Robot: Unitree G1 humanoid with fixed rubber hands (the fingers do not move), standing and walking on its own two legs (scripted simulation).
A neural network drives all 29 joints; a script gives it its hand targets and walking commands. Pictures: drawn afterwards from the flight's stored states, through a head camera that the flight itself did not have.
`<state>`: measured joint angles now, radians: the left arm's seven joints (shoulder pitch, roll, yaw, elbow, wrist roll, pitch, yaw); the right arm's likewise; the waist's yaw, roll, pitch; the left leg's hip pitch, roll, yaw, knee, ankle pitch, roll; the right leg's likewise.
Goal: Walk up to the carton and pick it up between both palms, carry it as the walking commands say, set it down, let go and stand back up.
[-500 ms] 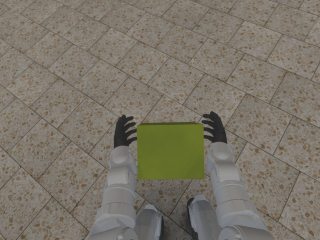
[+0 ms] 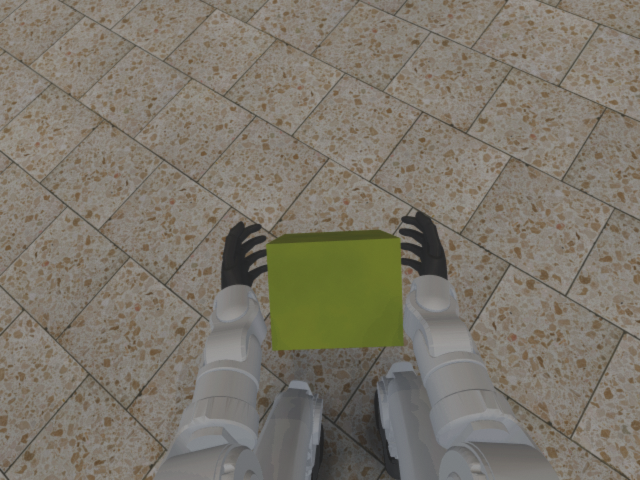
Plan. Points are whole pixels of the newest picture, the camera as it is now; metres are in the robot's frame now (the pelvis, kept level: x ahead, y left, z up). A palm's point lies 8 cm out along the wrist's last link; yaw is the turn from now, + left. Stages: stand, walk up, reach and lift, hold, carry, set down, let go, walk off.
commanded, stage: set down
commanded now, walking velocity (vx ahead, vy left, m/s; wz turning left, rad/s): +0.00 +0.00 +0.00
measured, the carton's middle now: (334, 280) +0.39 +0.01 -0.18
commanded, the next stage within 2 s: none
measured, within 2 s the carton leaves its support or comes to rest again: neither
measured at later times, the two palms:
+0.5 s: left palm (256, 284) +0.39 +0.13 -0.16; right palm (419, 270) +0.40 -0.12 -0.17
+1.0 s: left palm (268, 283) +0.41 +0.13 -0.24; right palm (410, 271) +0.42 -0.12 -0.26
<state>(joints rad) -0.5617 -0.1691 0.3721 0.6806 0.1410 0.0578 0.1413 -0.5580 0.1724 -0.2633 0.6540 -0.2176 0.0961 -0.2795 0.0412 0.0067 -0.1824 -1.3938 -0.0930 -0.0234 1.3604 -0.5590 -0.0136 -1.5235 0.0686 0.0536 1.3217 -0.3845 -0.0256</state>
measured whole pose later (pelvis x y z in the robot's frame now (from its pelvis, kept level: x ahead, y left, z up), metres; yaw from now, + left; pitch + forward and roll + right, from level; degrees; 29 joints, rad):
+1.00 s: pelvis -0.04 +0.00 -0.14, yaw +3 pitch +41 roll +5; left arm -0.91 -0.10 0.40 0.76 0.10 0.11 0.22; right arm -0.96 0.01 -0.28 0.84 -0.16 0.14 -0.25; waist 0.02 0.01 -0.10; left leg -1.95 -0.12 0.01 1.87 -0.65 -0.03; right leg -2.09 0.06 0.05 1.80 -0.44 -0.02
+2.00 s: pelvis -0.05 +0.01 -0.25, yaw +4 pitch +38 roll +3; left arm -1.20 0.02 0.33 0.90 0.02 0.13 0.23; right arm -1.36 -0.21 -0.16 1.17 0.03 0.10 -0.18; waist -0.02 0.00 0.19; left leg -2.22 -0.17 0.03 2.22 -0.68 -0.03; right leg -2.35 0.03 0.02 2.12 -0.44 -0.01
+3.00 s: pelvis -0.05 +0.01 -0.25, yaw +4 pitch +39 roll +2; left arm -1.27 0.03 0.44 0.95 0.15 0.11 0.11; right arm -1.39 -0.22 -0.33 1.19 -0.09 0.08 -0.06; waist -0.02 0.01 0.20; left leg -2.24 -0.18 0.02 2.23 -0.69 -0.04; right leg -2.36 0.02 0.02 2.13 -0.46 -0.01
